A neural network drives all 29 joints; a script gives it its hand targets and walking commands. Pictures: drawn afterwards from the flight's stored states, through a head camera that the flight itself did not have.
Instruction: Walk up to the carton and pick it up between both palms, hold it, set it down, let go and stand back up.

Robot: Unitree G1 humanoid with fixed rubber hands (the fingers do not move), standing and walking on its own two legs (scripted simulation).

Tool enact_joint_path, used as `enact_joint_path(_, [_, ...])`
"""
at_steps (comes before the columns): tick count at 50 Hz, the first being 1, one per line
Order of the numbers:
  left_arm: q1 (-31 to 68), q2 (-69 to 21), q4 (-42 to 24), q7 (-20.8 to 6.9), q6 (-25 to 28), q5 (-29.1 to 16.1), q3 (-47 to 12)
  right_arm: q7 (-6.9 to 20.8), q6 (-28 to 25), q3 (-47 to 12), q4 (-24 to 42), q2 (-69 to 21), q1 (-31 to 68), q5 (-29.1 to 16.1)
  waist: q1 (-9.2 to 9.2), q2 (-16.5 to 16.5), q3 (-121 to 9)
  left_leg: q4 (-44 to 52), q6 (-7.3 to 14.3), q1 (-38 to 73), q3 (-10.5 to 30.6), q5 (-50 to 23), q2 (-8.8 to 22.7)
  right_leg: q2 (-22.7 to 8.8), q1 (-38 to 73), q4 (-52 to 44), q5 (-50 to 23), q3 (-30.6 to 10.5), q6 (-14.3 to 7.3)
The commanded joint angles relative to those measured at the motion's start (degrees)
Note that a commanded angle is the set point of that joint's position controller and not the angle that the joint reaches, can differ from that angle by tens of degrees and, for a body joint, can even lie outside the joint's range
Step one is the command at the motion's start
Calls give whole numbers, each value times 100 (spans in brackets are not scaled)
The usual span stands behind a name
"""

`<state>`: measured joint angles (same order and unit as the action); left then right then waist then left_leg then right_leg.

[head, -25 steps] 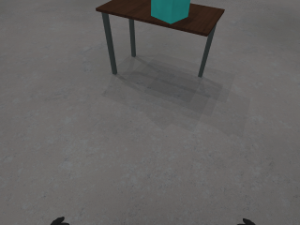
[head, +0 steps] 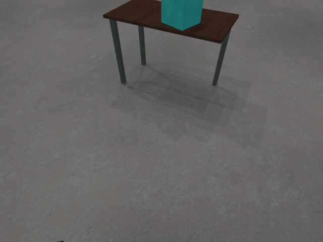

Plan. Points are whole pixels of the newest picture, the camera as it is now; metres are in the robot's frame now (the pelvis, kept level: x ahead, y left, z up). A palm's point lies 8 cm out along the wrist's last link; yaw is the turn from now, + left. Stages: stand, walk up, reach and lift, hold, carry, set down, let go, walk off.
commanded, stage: stand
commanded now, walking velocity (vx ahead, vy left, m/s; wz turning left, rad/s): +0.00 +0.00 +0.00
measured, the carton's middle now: (181, 3) +1.58 -0.08 +0.02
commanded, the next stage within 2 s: none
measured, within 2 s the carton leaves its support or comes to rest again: neither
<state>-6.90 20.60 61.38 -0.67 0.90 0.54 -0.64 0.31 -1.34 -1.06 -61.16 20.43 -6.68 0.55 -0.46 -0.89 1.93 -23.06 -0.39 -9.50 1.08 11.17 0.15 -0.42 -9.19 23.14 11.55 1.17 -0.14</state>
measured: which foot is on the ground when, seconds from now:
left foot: down 0.00-1.00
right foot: down 0.00-1.00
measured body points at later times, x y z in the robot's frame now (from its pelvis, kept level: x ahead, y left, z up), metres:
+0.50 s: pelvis +0.00 +0.00 +0.00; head +0.00 +0.00 +0.45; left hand +0.08 +0.30 -0.12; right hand +0.10 -0.30 -0.13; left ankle +0.02 +0.12 -0.74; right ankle +0.01 -0.12 -0.74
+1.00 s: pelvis +0.00 +0.01 +0.00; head +0.01 +0.00 +0.45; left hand +0.07 +0.31 -0.12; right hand +0.10 -0.29 -0.13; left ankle +0.02 +0.12 -0.74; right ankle +0.01 -0.12 -0.74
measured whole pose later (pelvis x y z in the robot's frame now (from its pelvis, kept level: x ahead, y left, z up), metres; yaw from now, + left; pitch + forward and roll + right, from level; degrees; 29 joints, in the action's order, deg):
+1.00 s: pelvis +0.00 +0.01 +0.00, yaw +1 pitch -2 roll +0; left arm -7.5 20.7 63.7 -0.4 0.6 0.5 -0.1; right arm 0.3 -0.7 -0.5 -62.5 20.7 -6.8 0.7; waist -0.5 -0.5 2.0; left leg -20.2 0.0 -8.0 1.4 9.9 -0.4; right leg -1.0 -7.4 20.0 10.3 1.5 0.4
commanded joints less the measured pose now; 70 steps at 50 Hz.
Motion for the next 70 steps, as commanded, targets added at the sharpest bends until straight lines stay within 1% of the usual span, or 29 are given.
enact_joint_path(1, [225,1140,-263,65,172,-86,197,-40,-98,239,292,1140,233,-38,-49,-29,-313,459,250,67,583,-207,621,-660,95,-549,-33,-696,-178])
enact_joint_path(2, [385,1186,-299,89,143,27,275,-55,-84,280,341,1165,382,-18,96,332,-275,460,234,130,600,-380,655,-593,-132,-544,-183,-600,-161])
enact_joint_path(4, [338,1052,-335,105,161,-7,250,-60,-90,264,328,1072,428,-29,56,6,-424,441,276,128,573,-359,638,-621,32,-563,-264,-679,-218])
enact_joint_path(8, [262,1165,-238,70,140,11,303,-63,-97,278,288,1123,361,24,1,212,-234,519,191,-88,519,-279,603,-618,73,-511,-268,-586,-175])
enact_joint_path(11, [47,1009,-197,68,114,-62,225,-51,-90,284,227,1252,588,-20,-197,-56,-307,528,213,-45,578,-332,615,-702,77,-576,-249,-645,-206])
enact_joint_path(13, [226,1118,-246,108,112,-20,241,-43,-78,296,289,1250,511,45,-52,27,-132,522,259,-79,626,-453,653,-672,153,-522,-422,-596,-185])
enact_joint_path(14, [287,1335,-165,82,108,26,318,-45,-88,270,179,1116,308,12,-105,501,-206,546,189,-46,519,-371,597,-693,200,-509,-330,-606,-197])
enact_joint_path(16, [285,1041,-260,73,113,-57,221,-47,-115,226,172,1105,213,-42,-35,-76,-328,502,200,133,524,-619,593,-736,110,-539,-501,-653,-207])
enact_joint_path(24, [214,1348,-116,108,90,10,260,-85,-21,261,186,1114,392,-54,11,-26,-380,374,213,284,518,-918,650,-689,167,-672,-617,-541,-122])
enact_joint_path(25, [347,1142,-201,135,83,12,272,-121,-22,297,262,1169,369,-17,22,214,-357,475,248,105,582,-859,683,-677,238,-633,-551,-479,-126])
enact_joint_path(29, [184,1102,-93,86,104,-61,221,-69,-41,232,182,1201,310,-25,-34,-152,-115,738,269,-29,704,-126,719,-730,181,-655,-103,-558,-149])
enact_joint_path(30, [298,1245,-146,70,91,-13,221,-62,-75,236,219,1120,371,-33,-30,276,-175,757,259,-3,704,-318,711,-726,270,-649,-183,-566,-158])
enact_joint_path(33, [152,1077,-197,44,55,-17,208,-93,-80,263,181,1260,374,-9,-152,-30,-167,645,194,41,627,-349,653,-704,135,-734,-191,-554,-146])
enact_joint_path(38, [240,1212,-38,104,119,-29,219,-36,-40,295,207,1141,271,4,39,275,-367,675,237,240,710,-646,679,-706,192,-562,-462,-537,-123])
enact_joint_path(39, [160,1157,-44,109,111,-89,251,-43,-62,282,183,1222,277,7,-76,45,-272,674,249,196,640,-675,670,-714,253,-621,-303,-618,-99])
enact_joint_path(41, [338,1305,-63,108,68,42,295,-69,-37,289,128,1162,203,3,35,190,110,670,168,104,554,-477,603,-691,-30,-783,-14,-501,-115])
enact_joint_path(42, [83,1142,-103,88,112,-54,278,-77,-61,239,129,1172,338,-5,-86,-126,-198,638,242,191,607,-320,685,-715,102,-712,-233,-605,-160])
enact_joint_path(43, [182,1292,-94,59,98,-46,298,-52,-68,298,214,1230,283,11,61,-232,-417,643,228,111,578,-325,646,-699,316,-675,-274,-562,-103])
enact_joint_path(47, [338,1013,-161,85,94,27,242,-82,-70,318,223,1196,348,31,-2,265,-186,618,212,198,632,-552,638,-663,81,-684,-460,-495,-118])
enact_joint_path(48, [285,1126,-94,95,115,-34,232,-68,-66,246,251,1169,332,-15,13,-24,-226,634,237,92,724,-525,750,-750,124,-703,-373,-585,-136])
enact_joint_path(50, [261,1104,-122,96,89,15,269,-70,-65,269,255,1194,356,-11,-3,139,-431,632,222,149,703,-538,702,-719,259,-599,-468,-482,-163])
enact_joint_path(52, [333,1148,-136,127,73,-24,294,-75,-67,296,224,1182,431,37,43,-118,-246,689,250,89,558,-571,636,-759,164,-627,-332,-578,-136])
enact_joint_path(54, [120,1046,-131,85,86,-45,276,-77,-66,282,134,1222,296,34,-132,52,-242,708,212,9,643,-411,621,-695,282,-660,-275,-603,-173])
enact_joint_path(55, [190,1196,-30,75,62,-17,257,-75,-50,208,106,1157,163,-22,29,-4,-374,766,202,141,719,-489,689,-697,347,-680,-158,-579,-148])
enact_joint_path(58, [152,1117,-118,78,102,-11,252,-99,-89,234,210,1163,271,-30,-55,228,-319,679,169,185,622,-769,648,-721,242,-651,-341,-502,-119])
enact_joint_path(60, [315,1119,-156,101,85,30,236,-86,-75,319,241,1291,379,-9,44,-176,-178,649,187,147,621,-413,621,-649,32,-632,-330,-543,-154])
enact_joint_path(63, [286,1222,-53,99,78,-44,283,-92,-60,271,167,1195,346,1,23,268,-476,557,199,239,589,-929,649,-700,310,-632,-596,-476,-135])
enact_joint_path(69, [272,1188,-46,85,71,-54,257,-73,-40,241,203,1145,223,20,72,-194,-433,545,188,273,543,-672,733,-738,304,-710,-642,-591,-157])
enact_joint_path(70, [159,1174,-103,56,72,-79,238,-92,-66,220,181,1080,324,8,-52,-107,94,531,174,-18,559,-607,661,-701,98,-734,-586,-604,-101])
